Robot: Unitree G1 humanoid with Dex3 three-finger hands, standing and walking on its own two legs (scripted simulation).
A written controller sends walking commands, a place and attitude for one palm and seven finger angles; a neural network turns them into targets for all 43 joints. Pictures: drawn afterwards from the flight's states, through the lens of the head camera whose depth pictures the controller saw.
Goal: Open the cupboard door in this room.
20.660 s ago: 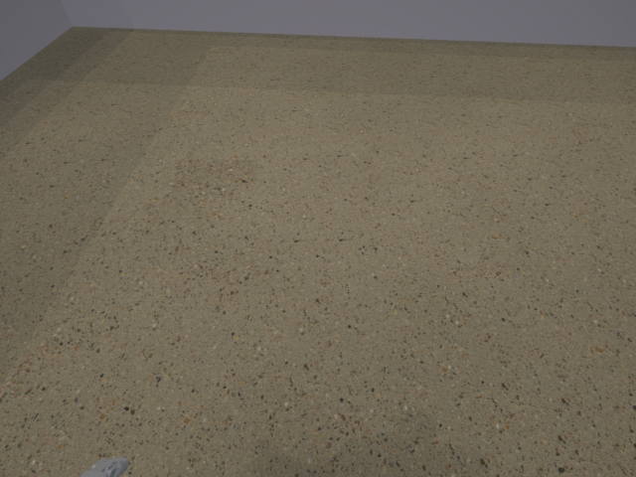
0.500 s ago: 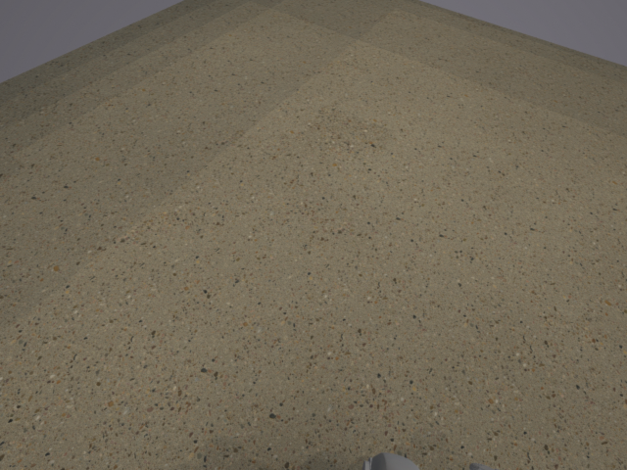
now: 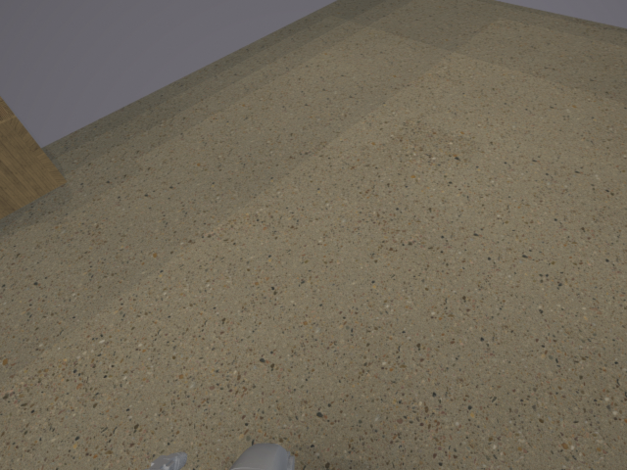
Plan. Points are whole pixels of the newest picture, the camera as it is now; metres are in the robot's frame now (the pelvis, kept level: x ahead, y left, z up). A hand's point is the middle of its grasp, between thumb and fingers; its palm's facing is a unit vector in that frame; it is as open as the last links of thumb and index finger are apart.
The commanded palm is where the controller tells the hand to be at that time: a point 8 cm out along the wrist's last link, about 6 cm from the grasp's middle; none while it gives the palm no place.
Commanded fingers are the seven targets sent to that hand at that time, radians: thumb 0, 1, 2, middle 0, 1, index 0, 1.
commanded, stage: turn or walk to find it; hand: left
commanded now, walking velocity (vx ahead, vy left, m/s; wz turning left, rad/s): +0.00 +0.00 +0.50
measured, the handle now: out of the picture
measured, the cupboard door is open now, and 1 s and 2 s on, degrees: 0 0 0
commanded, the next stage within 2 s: none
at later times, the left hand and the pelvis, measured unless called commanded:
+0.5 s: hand out of the picture -0.04 +0.28 -0.17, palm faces +0.30 -0.92 -0.24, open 7.4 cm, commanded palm none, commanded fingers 0.00 0.90 0.90 -0.20 -0.30 -0.20 -0.30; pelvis -0.03 +0.06 +0.00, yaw +15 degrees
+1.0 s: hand out of the picture -0.03 +0.21 -0.14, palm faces +0.50 -0.82 -0.27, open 7.4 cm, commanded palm none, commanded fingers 0.00 0.90 0.90 -0.20 -0.30 -0.20 -0.30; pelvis +0.00 +0.01 +0.01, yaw +31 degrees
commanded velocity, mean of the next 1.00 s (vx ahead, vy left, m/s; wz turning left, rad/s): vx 0.08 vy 0.00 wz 0.50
